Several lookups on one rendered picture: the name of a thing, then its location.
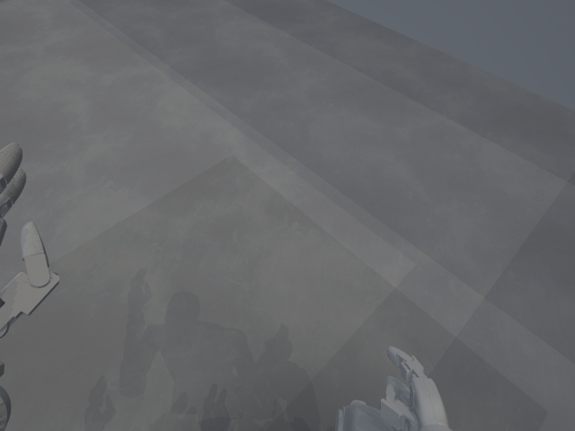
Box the robot right hand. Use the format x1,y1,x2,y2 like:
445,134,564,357
380,347,449,431

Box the robot left hand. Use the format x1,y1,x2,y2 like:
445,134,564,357
0,143,59,338

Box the robot right thigh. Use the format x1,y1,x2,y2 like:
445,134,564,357
335,403,394,431

